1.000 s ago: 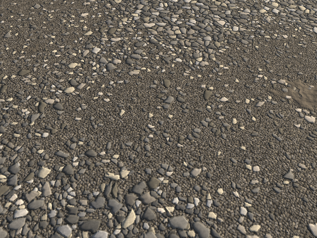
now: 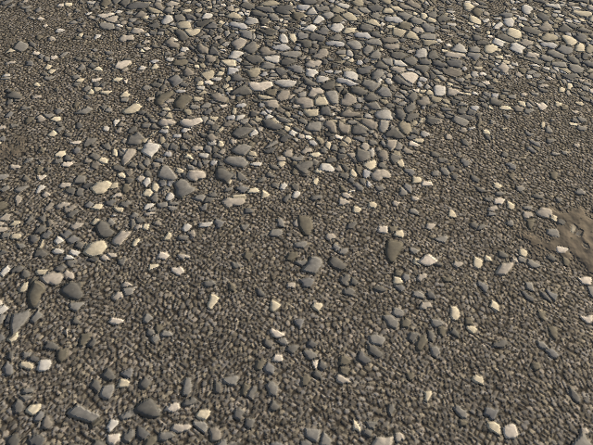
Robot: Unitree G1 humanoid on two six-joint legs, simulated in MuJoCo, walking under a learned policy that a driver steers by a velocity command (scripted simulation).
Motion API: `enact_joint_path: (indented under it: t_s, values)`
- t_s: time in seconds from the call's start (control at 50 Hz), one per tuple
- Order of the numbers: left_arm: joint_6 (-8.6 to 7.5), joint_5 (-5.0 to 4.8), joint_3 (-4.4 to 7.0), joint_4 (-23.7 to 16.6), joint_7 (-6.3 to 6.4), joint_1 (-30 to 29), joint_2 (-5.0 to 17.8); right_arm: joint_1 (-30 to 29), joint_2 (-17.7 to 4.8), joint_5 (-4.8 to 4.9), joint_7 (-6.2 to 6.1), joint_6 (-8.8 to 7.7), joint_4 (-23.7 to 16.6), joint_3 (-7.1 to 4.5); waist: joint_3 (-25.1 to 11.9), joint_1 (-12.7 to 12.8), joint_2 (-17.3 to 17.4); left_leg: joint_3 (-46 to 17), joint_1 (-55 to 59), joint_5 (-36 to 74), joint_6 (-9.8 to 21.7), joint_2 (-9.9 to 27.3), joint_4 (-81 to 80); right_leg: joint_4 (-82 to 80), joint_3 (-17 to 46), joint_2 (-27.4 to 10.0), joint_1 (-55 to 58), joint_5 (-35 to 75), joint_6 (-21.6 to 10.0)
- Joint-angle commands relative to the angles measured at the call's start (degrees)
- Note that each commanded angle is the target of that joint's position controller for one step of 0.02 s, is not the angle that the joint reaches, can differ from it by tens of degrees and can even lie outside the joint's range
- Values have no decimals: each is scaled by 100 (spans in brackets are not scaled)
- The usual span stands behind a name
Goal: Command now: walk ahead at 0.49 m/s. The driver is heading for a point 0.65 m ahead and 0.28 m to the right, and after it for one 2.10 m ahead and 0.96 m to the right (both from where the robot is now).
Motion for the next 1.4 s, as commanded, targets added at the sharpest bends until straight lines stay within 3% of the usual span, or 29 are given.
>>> enact_joint_path:
  t_s: [0.02,0.12,0.22,0.26,0.3,0.32,0.34,0.36,0.38,0.42,0.5,0.6,0.7,0.76,0.78,0.8,0.82,0.84,0.9,0.98,1.2,1.26,1.28,1.3,1.32,1.34,1.36,1.38,1.4]
  values:
    - [-12,64,37,-339,-6,-29,205,-338,-803,21,-86,-116,-317,-151,229,215,511,-1117,-260,640,956,1522,-1144,-872,122,-175,-308,932,131]
    - [-84,-39,-78,-599,-168,-932,52,119,-1018,45,-162,-76,-48,-170,331,-170,455,-418,196,754,714,1543,-1194,-2350,-154,131,14,1990,21]
    - [-90,-70,-78,-999,-374,-1422,164,340,-1060,57,-192,117,165,-203,384,-231,456,-135,1511,1600,516,1947,-591,-2787,-160,336,-406,1089,-317]
    - [-77,-44,9,-1015,-415,-1055,348,190,-1204,45,-231,200,103,-238,27,31,661,63,1684,3579,364,1924,191,-2764,-514,667,316,489,-511]
    - [-38,-55,319,-662,-349,539,895,102,-1174,-8,-324,301,-45,-197,-941,814,551,475,854,4408,28,1559,2470,-2933,-480,954,2667,641,-866]
    - [1,-15,519,-607,-277,1277,1586,583,-673,-92,-279,176,-311,-8,-1797,764,-513,583,-1658,2248,-370,879,4806,-2884,2033,-470,5208,189,-1798]
    - [10,-121,434,-627,-266,1314,1331,573,-471,-132,-188,-39,-257,99,-2407,698,-928,-371,-2995,-2168,-503,8,6036,-3993,4430,-1214,6119,-414,-2318]
    - [9,-56,311,-637,-246,1234,988,46,-981,102,-91,-223,-431,-45,-1933,849,-672,-968,-3626,-2007,-340,392,6355,-4207,3952,-1079,5857,-702,-2010]
    - [2,-16,273,-715,-222,898,832,-404,-1001,214,-72,-318,-598,-25,-1232,763,-259,-868,-3723,-1566,-232,654,6109,-4251,3135,-862,5042,-387,-1802]
    - [-23,63,183,-897,-207,264,559,-560,-995,25,-147,-295,-625,-82,-512,311,242,-820,-3113,-989,-271,1048,5061,-4511,2137,-450,3459,737,-1584]
    - [-40,14,228,-989,-119,186,672,-519,-744,-99,-189,-61,-729,-65,-259,55,39,-666,-2668,-496,-653,1032,4113,-4856,1543,-122,2386,1502,-1681]
    - [34,-55,300,-865,22,651,846,-1667,-505,-56,-155,-94,-1086,30,-70,473,-100,-553,-2131,1382,-809,619,1879,-4753,1113,320,1964,895,-1235]
    - [120,-99,312,-747,67,975,789,-1991,-816,50,-64,-182,-1272,-71,-96,505,-257,-856,-1863,1158,-647,501,1122,-4145,1876,0,2687,394,-1060]
    - [191,-53,286,-815,75,833,666,-1248,-1034,39,-80,-261,-1092,-208,-347,71,-411,-700,-821,563,-324,484,781,-3347,2083,130,2806,784,-842]
    - [180,-11,173,-896,47,806,372,-552,-1251,-54,-120,-290,-1007,-291,-984,-263,-160,-1128,434,414,-24,1045,897,-2214,1771,447,2398,631,-656]
    - [141,-38,58,-1019,41,1360,-7,191,-1720,-144,-166,-250,-936,-410,-1864,-236,1048,-2985,2531,-205,666,2324,825,-305,976,1212,759,-942,-238]
    - [93,-152,31,-1114,44,1712,167,439,-1665,-8,-107,-165,-750,-429,-2072,-119,2295,-4954,3043,-1629,1147,2991,248,950,727,1166,-596,-2463,-106]
    - [113,-188,161,-1008,52,1344,716,132,-1119,44,-114,-138,-892,-294,-1292,-253,1417,-4411,2406,-2269,910,2762,61,1447,864,810,-976,-1987,-50]
    - [191,-51,232,-1193,20,496,679,-538,-673,-52,-144,-60,-893,-139,-132,-50,805,-2314,600,-589,531,2050,-269,993,559,284,-602,-911,-2]
    - [294,-90,165,-1349,-39,419,286,-548,-794,-25,-142,-143,-714,-200,7,93,840,-1242,150,436,654,1909,-714,499,361,86,-442,-451,66]
    - [198,-97,60,-1913,-368,-1104,109,-56,-1307,116,-185,88,-294,-319,380,-319,592,384,1134,1880,373,2001,-546,-2219,-386,304,-248,911,-182]
    - [238,-39,205,-1943,-389,-728,388,-36,-1546,193,-236,196,-276,-391,-29,81,842,674,1410,4478,226,2037,556,-2398,-787,808,741,23,-536]
    - [254,-35,332,-1787,-360,-41,587,-57,-1570,209,-253,232,-267,-386,-413,519,787,784,1224,4942,140,1945,1470,-2679,-847,1035,1718,111,-725]
    - [289,-51,501,-1518,-262,919,873,-42,-1414,175,-269,222,-275,-311,-889,1017,579,879,347,4352,-35,1755,2728,-2950,-609,1060,3325,497,-942]
    - [305,-54,611,-1403,-147,1382,1501,372,-739,-88,-193,131,-526,-71,-1536,781,-815,871,-2080,113,-339,1110,4893,-2866,1818,-496,5655,509,-1667]
    - [227,-70,523,-1512,-173,1440,1413,423,-705,-17,-102,-60,-545,20,-2568,719,-944,-320,-3110,-2572,-433,372,6138,-3907,4392,-1436,6263,-348,-2405]
    - [162,0,392,-1444,-224,1320,1009,-270,-1219,259,-43,-147,-657,-146,-1951,955,-293,-731,-3625,-2145,-365,693,6338,-4142,3643,-1240,5808,-398,-2016]
    - [120,-2,342,-1413,-229,991,899,-604,-1145,316,-38,-192,-805,-107,-1170,791,-200,-631,-3692,-1679,-296,919,5988,-4186,2791,-1020,4922,-30,-1786]
    - [94,-3,278,-1405,-229,601,721,-658,-1060,202,-83,-184,-748,-97,-722,541,141,-591,-3447,-1292,-320,1153,5527,-4261,2152,-767,4073,523,-1595]
Velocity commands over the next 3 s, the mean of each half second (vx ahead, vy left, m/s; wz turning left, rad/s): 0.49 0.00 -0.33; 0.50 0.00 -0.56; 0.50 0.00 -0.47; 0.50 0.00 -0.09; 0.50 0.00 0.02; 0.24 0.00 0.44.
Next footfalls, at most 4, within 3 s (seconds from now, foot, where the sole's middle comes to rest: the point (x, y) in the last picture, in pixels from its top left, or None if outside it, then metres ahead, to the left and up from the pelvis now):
0.30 right None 0.36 -0.15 -0.78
0.78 left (299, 374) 0.67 -0.02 -0.78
1.30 right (444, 332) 0.78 -0.39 -0.78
1.82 left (431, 219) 1.16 -0.43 -0.78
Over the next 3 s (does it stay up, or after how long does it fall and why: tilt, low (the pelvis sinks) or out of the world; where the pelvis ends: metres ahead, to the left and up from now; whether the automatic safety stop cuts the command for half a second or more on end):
stays up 1.36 -0.77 -0.02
